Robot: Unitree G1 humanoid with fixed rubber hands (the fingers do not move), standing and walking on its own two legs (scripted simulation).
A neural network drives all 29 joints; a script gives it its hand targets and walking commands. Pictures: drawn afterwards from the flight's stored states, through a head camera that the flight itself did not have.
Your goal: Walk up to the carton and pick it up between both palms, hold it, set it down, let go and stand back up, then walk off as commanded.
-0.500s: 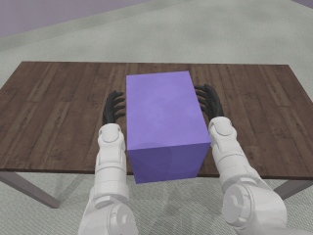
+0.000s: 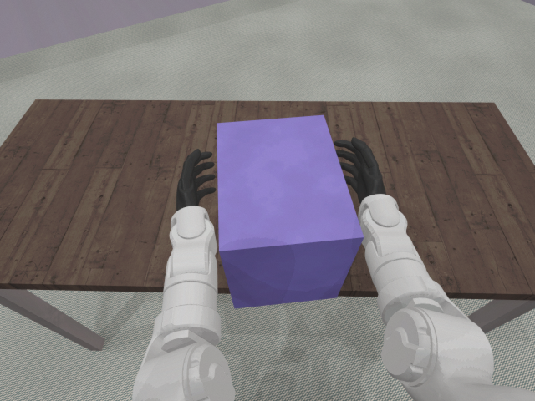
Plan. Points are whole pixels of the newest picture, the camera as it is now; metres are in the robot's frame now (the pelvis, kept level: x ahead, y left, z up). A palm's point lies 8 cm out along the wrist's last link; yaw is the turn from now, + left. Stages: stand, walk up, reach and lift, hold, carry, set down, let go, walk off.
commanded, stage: reach and lift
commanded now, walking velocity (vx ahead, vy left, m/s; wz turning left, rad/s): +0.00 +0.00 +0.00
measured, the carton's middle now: (278, 213) +0.41 +0.06 +0.01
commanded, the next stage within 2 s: none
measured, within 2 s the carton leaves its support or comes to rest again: leaves its support in 0.72 s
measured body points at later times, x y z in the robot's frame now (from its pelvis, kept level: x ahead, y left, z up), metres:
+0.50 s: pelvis +0.00 +0.00 +0.00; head +0.03 +0.01 +0.45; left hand +0.38 +0.19 +0.07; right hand +0.43 -0.08 +0.08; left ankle +0.01 +0.14 -0.75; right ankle -0.02 -0.09 -0.75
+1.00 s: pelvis -0.02 +0.00 +0.00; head -0.03 +0.02 +0.45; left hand +0.37 +0.19 +0.12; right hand +0.40 -0.08 +0.11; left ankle +0.01 +0.14 -0.75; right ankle -0.02 -0.09 -0.75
